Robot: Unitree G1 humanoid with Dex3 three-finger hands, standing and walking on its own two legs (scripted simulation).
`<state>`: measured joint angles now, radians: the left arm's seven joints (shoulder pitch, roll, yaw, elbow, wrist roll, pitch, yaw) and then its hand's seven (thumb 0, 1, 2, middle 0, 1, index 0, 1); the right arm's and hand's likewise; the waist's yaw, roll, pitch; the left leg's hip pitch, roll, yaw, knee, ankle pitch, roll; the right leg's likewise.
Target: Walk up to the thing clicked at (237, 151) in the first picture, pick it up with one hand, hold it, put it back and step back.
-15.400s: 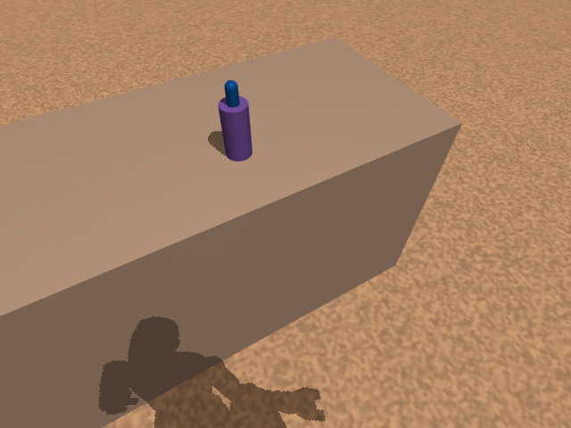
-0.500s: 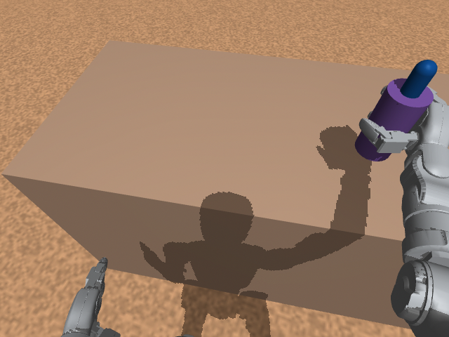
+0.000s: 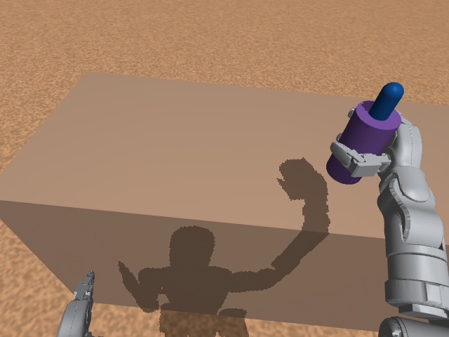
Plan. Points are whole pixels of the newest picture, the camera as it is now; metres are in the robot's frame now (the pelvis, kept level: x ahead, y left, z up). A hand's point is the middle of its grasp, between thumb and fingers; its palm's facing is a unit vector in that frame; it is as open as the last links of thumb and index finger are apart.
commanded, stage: lift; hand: right
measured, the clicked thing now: (366, 134) +0.39 -0.18 +0.20
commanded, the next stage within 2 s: hold in 0.46 s
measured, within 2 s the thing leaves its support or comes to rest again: neither
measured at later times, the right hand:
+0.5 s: hand (367, 148) +0.35 -0.17 +0.21, palm faces +0.17 +0.98 -0.01, open 9.1 cm
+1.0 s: hand (378, 143) +0.33 -0.17 +0.24, palm faces +0.16 +0.99 -0.02, open 9.1 cm
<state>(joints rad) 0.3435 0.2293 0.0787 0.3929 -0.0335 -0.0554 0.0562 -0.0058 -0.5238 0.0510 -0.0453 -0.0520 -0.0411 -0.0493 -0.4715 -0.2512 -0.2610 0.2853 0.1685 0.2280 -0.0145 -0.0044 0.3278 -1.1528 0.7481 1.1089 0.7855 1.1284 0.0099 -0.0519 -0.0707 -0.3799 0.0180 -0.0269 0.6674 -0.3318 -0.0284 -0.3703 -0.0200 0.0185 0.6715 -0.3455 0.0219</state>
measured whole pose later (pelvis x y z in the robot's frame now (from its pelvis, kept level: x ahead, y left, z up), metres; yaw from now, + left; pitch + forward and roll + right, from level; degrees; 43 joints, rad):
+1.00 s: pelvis +0.00 +0.00 +0.01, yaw -1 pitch -2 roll +0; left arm 0.27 0.24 0.10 0.57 -0.03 -0.16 0.08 -0.01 -0.52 0.04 -0.05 -0.06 -0.05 -0.05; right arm -0.35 -0.23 -0.27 -0.12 0.21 0.56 0.00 0.00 0.33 -1.16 0.75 1.11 0.79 1.13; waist -0.01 -0.08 -0.06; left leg -0.26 0.03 -0.01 0.59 -0.30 -0.03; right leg -0.25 -0.01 0.03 0.59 -0.31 0.02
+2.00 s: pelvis -0.01 +0.00 +0.01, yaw -1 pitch -2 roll +0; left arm 0.27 0.23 0.09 0.60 -0.02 -0.20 0.07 -0.01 -0.53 0.04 -0.06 -0.06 -0.05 -0.05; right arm -0.35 -0.25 -0.29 -0.13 0.21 0.60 0.01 0.00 0.33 -1.16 0.75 1.11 0.79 1.13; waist -0.01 -0.08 -0.06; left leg -0.25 0.03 -0.01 0.58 -0.30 -0.02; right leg -0.25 -0.01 0.03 0.58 -0.30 0.03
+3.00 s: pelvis -0.01 +0.01 +0.01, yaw -1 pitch -3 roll +0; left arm 0.25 0.23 0.10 0.60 -0.02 -0.21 0.08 -0.01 -0.53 0.04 -0.06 -0.06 -0.05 -0.05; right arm -0.38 -0.24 -0.28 -0.08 0.21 0.59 0.00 0.00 0.33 -1.16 0.75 1.11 0.79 1.13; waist 0.00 -0.08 -0.06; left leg -0.25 0.02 -0.01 0.58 -0.29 -0.02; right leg -0.25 -0.02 0.04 0.58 -0.29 0.03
